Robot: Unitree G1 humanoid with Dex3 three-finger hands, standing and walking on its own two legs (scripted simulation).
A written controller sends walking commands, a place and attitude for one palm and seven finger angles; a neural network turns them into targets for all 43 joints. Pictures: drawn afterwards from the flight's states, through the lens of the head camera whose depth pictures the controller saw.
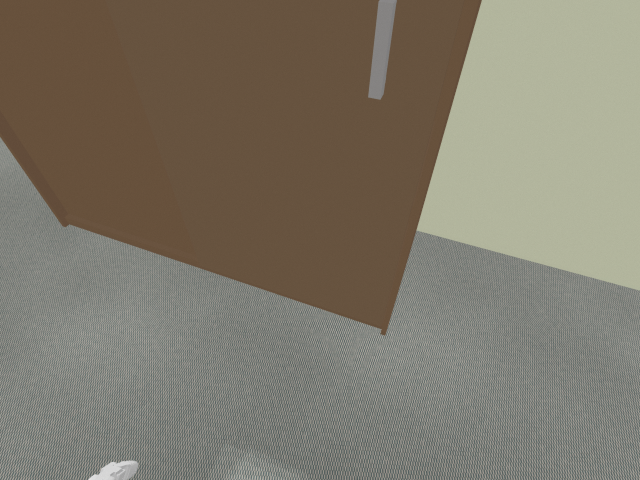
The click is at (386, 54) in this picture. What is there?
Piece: wardrobe's sliding door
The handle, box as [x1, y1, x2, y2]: [368, 0, 396, 99]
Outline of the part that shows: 396,0 379,0 378,2 368,97 380,99 383,93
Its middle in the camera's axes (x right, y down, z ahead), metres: +0.11 -0.33 +0.66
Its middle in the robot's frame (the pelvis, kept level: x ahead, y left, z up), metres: +0.74 -0.06 +0.21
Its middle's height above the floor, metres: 0.98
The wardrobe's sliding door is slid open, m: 0.00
